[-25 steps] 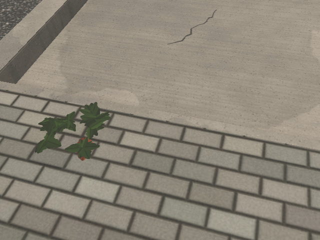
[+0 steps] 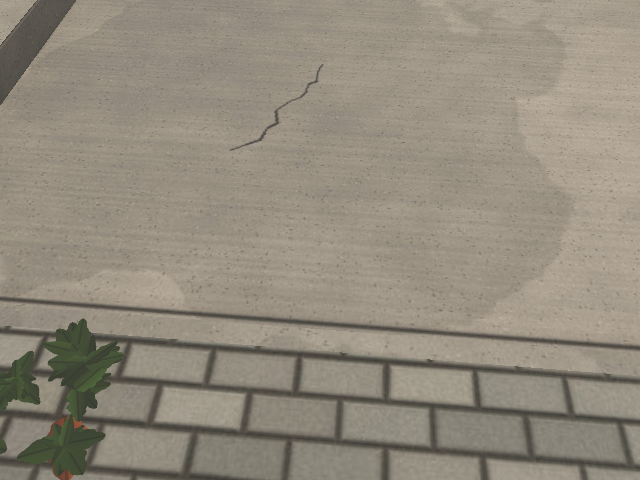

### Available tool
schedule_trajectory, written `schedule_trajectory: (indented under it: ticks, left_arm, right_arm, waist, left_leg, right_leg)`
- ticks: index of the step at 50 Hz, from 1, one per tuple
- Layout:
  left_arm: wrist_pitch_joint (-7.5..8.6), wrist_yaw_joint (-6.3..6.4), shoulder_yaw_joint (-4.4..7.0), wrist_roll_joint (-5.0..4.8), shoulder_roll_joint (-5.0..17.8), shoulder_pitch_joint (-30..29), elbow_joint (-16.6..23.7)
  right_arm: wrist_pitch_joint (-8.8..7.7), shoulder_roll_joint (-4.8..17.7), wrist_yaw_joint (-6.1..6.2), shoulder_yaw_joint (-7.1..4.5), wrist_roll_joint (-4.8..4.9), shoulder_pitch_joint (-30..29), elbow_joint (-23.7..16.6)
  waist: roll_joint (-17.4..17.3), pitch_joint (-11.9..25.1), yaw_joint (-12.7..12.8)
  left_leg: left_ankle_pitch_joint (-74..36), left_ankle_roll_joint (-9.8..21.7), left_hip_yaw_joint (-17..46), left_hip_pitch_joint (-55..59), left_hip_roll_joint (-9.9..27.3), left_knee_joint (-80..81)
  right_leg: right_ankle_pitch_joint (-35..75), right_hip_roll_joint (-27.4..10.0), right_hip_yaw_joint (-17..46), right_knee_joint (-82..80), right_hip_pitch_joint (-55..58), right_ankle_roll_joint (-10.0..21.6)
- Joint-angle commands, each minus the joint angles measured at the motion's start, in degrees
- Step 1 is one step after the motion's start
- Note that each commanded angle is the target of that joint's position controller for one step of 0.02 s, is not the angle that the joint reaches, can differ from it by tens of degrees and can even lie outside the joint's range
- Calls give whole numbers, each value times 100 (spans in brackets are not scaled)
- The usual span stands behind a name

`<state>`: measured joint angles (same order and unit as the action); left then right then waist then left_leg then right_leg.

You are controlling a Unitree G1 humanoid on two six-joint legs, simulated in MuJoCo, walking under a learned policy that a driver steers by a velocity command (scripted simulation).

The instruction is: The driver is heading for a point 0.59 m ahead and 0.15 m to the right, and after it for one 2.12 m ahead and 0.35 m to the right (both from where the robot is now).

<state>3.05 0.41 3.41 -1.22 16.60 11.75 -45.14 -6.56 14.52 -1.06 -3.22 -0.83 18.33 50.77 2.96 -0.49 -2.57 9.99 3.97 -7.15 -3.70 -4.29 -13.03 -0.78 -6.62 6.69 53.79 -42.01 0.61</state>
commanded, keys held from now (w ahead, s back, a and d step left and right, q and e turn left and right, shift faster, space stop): w+e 0.54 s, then w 0.10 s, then no key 0.36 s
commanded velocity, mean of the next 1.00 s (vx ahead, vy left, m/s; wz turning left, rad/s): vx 0.41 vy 0.00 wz -0.39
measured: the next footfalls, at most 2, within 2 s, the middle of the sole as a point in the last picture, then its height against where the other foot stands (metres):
right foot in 0.26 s outside the picture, level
left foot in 0.72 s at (333, 429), level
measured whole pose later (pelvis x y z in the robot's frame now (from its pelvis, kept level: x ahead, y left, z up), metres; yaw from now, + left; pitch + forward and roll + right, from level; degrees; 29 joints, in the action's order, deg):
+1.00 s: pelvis +0.49 -0.09 -0.01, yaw -24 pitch +1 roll +1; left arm -1.5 2.2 2.5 -0.1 15.1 13.1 -40.3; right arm -2.8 12.5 -1.5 -1.4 -0.9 11.2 46.9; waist 1.6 -2.9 -1.2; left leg 7.7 2.5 -1.3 -18.4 -2.0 -24.9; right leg -20.1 -2.0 4.8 43.3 -24.9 -3.3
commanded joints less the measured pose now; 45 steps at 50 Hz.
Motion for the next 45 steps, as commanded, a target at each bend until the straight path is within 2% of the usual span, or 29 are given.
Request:
schedule_trajectory:
  ticks: [1,5,8,10,11,12,13,14,15,16,17,18,19,22,24,27,30,32,33,35,36,37,38,39,40,41,42,43,45]
  left_arm:
    - [81,-88,19,23,170,-202,351]
    - [93,-252,-60,9,38,-931,737]
    - [81,-390,-55,6,79,-1147,1045]
    - [51,-426,43,4,261,-779,1096]
    - [32,-418,153,1,449,-224,1009]
    - [23,-357,334,-8,753,708,795]
    - [-40,-218,529,-2,1325,1550,655]
    - [11,-209,552,-22,1751,1203,843]
    - [23,-219,413,34,1221,1427,871]
    - [46,-208,322,89,902,1255,845]
    - [67,-213,277,64,752,866,895]
    - [74,-192,216,64,545,506,993]
    - [70,-169,181,122,494,320,1103]
    - [111,-97,240,90,681,355,1106]
    - [84,-22,271,57,782,520,1036]
    - [9,46,284,10,799,755,936]
    - [-2,49,267,-4,779,1020,771]
    - [-17,44,238,-18,697,1169,661]
    - [-42,60,243,1,705,1154,627]
    - [-115,102,226,21,635,1002,627]
    - [-120,114,182,47,514,896,713]
    - [-97,127,98,134,297,1130,830]
    - [-70,107,15,54,119,2079,606]
    - [-91,80,105,2,582,2171,472]
    - [-169,95,163,-62,755,1482,552]
    - [-241,132,150,-11,739,932,680]
    - [-308,160,158,60,681,711,757]
    - [-371,167,141,77,532,821,745]
    - [-435,187,45,97,176,1051,643]
  right_arm:
    - [-79,856,82,-148,25,-377,-359]
    - [77,978,117,-175,85,71,-136]
    - [249,1070,140,-206,149,131,-82]
    - [331,1231,186,-246,167,-70,-167]
    - [376,1296,219,-265,167,-147,-205]
    - [400,1272,249,-244,183,-249,-252]
    - [329,1030,255,-140,71,-128,-398]
    - [110,276,135,106,-11,352,-681]
    - [-137,916,28,-33,167,-195,-753]
    - [-221,1010,-5,-58,344,-626,-921]
    - [-244,886,36,-25,258,-751,-967]
    - [-201,922,86,-71,137,-799,-931]
    - [-119,921,81,-97,103,-697,-930]
    - [70,720,104,-81,15,-617,-997]
    - [116,597,130,-31,-14,-1034,-1142]
    - [89,463,83,37,8,-1655,-1295]
    - [30,512,3,36,77,-1936,-1374]
    - [-26,641,-47,-17,81,-1991,-1443]
    - [-58,727,-63,-58,51,-1948,-1458]
    - [-131,808,-72,-140,-41,-1471,-1351]
    - [-173,958,-59,-194,-137,-1014,-1276]
    - [-189,1293,-53,-269,-256,-276,-1213]
    - [-70,1317,-93,-302,-160,256,-965]
    - [31,1055,-113,-245,101,308,-987]
    - [112,830,-89,-169,146,-75,-1059]
    - [164,634,-74,-65,76,-512,-1129]
    - [186,496,-71,6,23,-833,-1144]
    - [200,450,-70,34,-31,-1008,-1110]
    - [204,435,-75,42,-74,-1191,-1005]
  waist:
    - [-489,-280,54]
    - [-388,-498,-273]
    - [-464,-487,-241]
    - [-736,-105,55]
    - [-831,248,385]
    - [-702,728,904]
    - [115,1328,1178]
    - [1401,1987,501]
    - [650,2362,960]
    - [366,1533,923]
    - [-320,924,630]
    - [-383,688,436]
    - [-269,520,267]
    - [-216,337,110]
    - [-117,167,218]
    - [110,119,473]
    - [236,119,657]
    - [278,56,667]
    - [320,-12,622]
    - [418,167,349]
    - [304,589,137]
    - [-465,1460,-1]
    - [-2038,2296,86]
    - [-1551,2172,42]
    - [-1008,1337,-54]
    - [-620,835,11]
    - [-569,539,170]
    - [-768,454,377]
    - [-1083,477,536]
  left_leg:
    - [-1256,648,353,-434,1554,751]
    - [-1482,618,177,565,1886,502]
    - [-2334,511,39,1123,2075,-20]
    - [-4315,366,-188,1144,2040,-787]
    - [-5155,280,-298,1034,1962,-1593]
    - [-5095,90,-456,500,1729,-2842]
    - [-3056,-171,-498,-998,1419,-4714]
    - [2083,-518,269,-3514,28,-6869]
    - [2059,-369,1420,-4105,303,-7158]
    - [1722,-240,1346,-4358,561,-6970]
    - [1308,-223,1292,-4193,819,-6332]
    - [1082,-258,1247,-3848,1007,-5785]
    - [927,-309,1249,-3504,1077,-5576]
    - [577,-609,1075,-3238,1021,-4832]
    - [-19,-758,1000,-3274,921,-4000]
    - [-1236,-747,942,-2841,628,-2616]
    - [-1702,-648,966,-2539,532,-2042]
    - [-1389,-485,1042,-2601,553,-1790]
    - [-1183,-380,1031,-2581,529,-1662]
    - [-1284,-127,823,-1950,375,-1259]
    - [-2413,59,933,-1065,617,-1284]
    - [-4225,591,1876,723,1641,-1805]
    - [-4555,1594,3759,2112,2830,-1587]
    - [-2890,1533,4299,1877,2859,-1233]
    - [-2099,1287,3694,1162,2632,-1068]
    - [-2015,1124,3113,346,2340,-891]
    - [-2161,1032,2698,-291,2118,-751]
    - [-2304,925,2339,-781,1880,-609]
    - [-3172,886,1662,-1272,1516,-531]
  right_leg:
    - [871,9,-226,-853,300,1]
    - [636,45,-478,-1545,-188,114]
    - [-182,182,-780,-1773,-252,284]
    - [-784,554,-1167,-1759,592,491]
    - [-969,809,-1315,-1781,1372,636]
    - [-606,1046,-1299,-2179,2744,860]
    - [-390,116,189,-2345,4532,1274]
    - [-973,-1307,3691,-3146,6408,2548]
    - [-1158,-1344,3979,-3616,6566,2445]
    - [-824,-1112,2992,-3536,5981,2119]
    - [-194,-816,2230,-3549,5017,1881]
    - [299,-588,1725,-3612,4355,1720]
    - [561,-427,1504,-3768,3839,1694]
    - [1098,-242,1136,-3997,3100,1760]
    - [1047,-60,878,-4011,2857,1665]
    - [485,236,673,-3811,2654,1333]
    - [-65,51,895,-3660,2839,1222]
    - [-226,-155,1205,-3401,3253,1200]
    - [89,-204,1306,-3197,3420,1140]
    - [1268,-8,1267,-2509,3654,894]
    - [1628,347,1027,-1764,3509,636]
    - [296,837,693,-179,2443,278]
    - [-3734,1500,394,1645,1095,-104]
    - [-3885,1234,706,2270,627,-168]
    - [-3496,1049,557,2478,311,-234]
    - [-3142,866,357,2199,388,-272]
    - [-2906,647,258,1779,626,-298]
    - [-2741,467,144,1274,1086,-311]
    - [-2539,461,-204,129,1837,-398]
Velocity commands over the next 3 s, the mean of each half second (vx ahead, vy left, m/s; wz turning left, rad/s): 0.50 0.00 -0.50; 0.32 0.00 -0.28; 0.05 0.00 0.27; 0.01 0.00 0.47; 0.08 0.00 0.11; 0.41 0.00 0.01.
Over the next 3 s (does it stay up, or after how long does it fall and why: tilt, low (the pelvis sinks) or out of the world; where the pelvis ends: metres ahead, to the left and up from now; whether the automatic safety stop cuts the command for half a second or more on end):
stays up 0.70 -0.16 -0.01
